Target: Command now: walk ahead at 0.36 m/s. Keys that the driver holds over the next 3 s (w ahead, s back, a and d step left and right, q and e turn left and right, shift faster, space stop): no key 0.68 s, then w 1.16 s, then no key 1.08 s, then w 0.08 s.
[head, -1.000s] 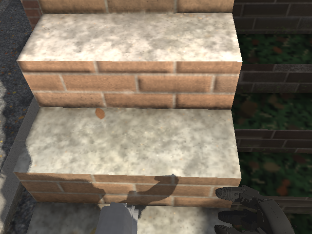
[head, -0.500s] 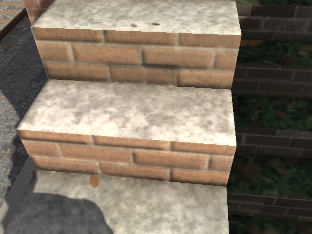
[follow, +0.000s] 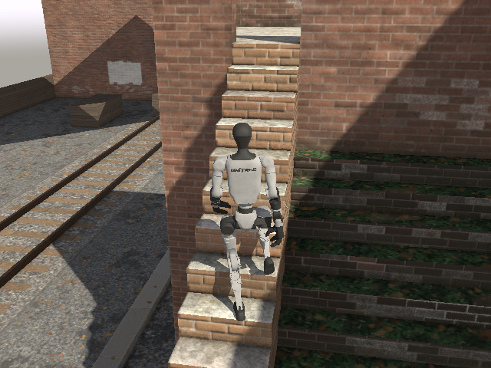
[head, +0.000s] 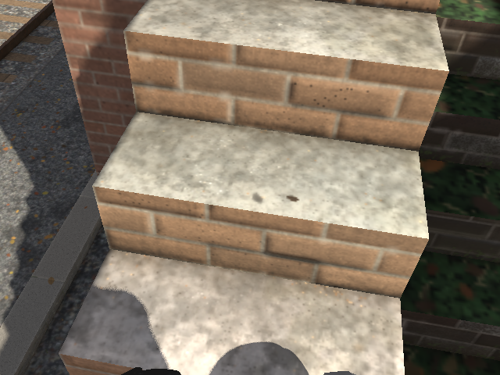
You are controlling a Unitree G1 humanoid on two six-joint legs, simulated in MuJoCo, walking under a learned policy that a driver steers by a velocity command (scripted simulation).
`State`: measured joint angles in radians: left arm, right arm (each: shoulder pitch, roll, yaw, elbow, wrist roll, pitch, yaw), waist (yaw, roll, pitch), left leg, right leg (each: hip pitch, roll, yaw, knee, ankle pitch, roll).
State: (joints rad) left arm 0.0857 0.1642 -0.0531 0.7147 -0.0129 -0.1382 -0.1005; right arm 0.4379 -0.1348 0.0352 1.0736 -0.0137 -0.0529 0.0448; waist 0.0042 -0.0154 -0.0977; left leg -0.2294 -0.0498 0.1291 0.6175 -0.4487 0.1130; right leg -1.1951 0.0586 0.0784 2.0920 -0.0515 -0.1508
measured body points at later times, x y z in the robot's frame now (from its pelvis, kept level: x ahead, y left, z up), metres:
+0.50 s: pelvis +0.19 +0.09 +0.18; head +0.16 +0.13 +0.63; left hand +0.36 +0.33 +0.06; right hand +0.30 -0.18 +0.09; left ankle +0.25 +0.20 -0.53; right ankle +0.09 -0.11 -0.44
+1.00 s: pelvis +0.28 +0.11 +0.21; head +0.28 +0.12 +0.66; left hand +0.27 +0.35 +0.05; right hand +0.35 -0.12 +0.07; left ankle +0.25 +0.20 -0.53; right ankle +0.22 +0.00 -0.52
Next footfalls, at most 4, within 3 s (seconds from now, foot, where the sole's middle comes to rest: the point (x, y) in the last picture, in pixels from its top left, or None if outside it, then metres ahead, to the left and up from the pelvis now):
0.12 right None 0.12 -0.13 -0.56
0.46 left None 0.29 0.20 -0.56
0.70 right None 0.26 -0.01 -0.56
1.38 right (316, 331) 0.49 -0.11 -0.37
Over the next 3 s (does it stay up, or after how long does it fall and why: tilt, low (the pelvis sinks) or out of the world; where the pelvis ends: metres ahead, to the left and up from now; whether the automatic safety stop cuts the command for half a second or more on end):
stays up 0.55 0.00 0.41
